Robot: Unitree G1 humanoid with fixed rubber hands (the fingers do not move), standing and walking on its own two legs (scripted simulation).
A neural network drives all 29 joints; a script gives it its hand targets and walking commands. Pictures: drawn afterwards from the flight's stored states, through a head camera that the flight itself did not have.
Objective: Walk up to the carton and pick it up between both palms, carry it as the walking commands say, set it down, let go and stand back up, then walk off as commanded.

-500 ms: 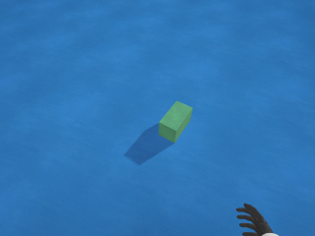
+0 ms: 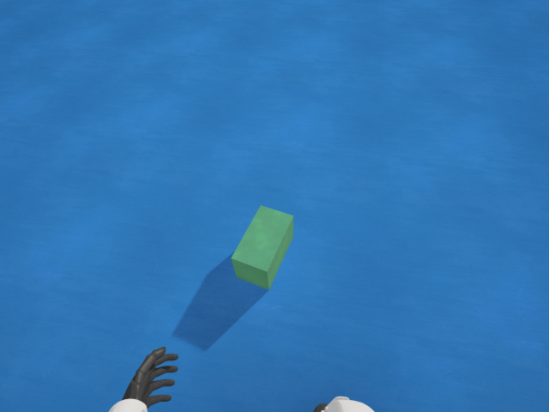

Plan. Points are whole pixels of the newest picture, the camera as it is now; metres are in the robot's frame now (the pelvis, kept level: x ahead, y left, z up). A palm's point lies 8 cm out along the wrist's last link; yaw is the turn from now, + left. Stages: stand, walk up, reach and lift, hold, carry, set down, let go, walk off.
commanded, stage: walk up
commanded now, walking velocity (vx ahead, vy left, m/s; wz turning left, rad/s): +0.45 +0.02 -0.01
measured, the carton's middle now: (264, 246) +0.77 +0.03 -0.68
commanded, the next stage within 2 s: none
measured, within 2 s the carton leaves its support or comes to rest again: neither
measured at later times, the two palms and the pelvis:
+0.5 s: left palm out of the picture +0.10 +0.29 -0.13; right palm (376, 310) +0.29 -0.17 -0.11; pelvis +0.17 +0.06 +0.01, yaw +0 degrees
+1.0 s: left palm (139, 312) +0.33 +0.25 -0.11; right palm (395, 365) +0.21 -0.19 -0.14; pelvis +0.25 +0.03 +0.02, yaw +0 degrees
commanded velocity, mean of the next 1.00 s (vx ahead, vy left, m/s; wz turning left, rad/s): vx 0.20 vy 0.02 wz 0.00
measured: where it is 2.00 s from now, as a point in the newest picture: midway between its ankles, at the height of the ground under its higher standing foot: (231, 373)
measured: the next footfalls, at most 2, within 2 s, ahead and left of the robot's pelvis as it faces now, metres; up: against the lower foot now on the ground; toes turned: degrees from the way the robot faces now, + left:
left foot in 0.46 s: +0.25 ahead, +0.17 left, +0.00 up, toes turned +8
right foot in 0.88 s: +0.33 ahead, -0.08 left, +0.00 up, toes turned -6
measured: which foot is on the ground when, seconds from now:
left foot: up 0.00-0.44, down 0.46-1.00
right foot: down 0.00-0.46, up 0.48-0.86, down 0.88-1.00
